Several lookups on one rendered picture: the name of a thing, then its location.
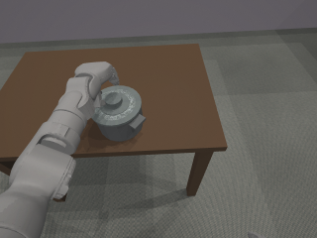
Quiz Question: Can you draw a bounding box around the left robot upper arm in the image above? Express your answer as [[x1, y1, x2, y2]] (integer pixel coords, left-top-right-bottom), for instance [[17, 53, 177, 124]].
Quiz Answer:
[[0, 143, 76, 238]]

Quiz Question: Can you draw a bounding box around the pot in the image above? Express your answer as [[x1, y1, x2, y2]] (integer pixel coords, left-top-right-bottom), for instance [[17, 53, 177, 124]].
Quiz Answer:
[[97, 108, 147, 142]]

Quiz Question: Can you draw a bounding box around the robot left forearm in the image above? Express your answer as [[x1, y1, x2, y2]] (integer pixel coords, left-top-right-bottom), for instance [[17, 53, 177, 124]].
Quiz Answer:
[[9, 70, 101, 186]]

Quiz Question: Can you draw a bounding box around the knob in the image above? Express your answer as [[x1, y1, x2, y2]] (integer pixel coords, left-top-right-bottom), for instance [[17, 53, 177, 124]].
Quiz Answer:
[[105, 92, 123, 108]]

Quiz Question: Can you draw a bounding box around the lid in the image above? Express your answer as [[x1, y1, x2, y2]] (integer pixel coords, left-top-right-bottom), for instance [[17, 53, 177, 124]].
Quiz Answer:
[[91, 85, 142, 127]]

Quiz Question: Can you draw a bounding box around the table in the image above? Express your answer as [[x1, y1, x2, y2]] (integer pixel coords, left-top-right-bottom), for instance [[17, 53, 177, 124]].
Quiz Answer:
[[0, 44, 228, 202]]

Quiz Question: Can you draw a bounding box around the left robot hand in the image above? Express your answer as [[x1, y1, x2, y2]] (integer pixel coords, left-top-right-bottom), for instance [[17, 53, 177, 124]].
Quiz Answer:
[[74, 61, 120, 108]]

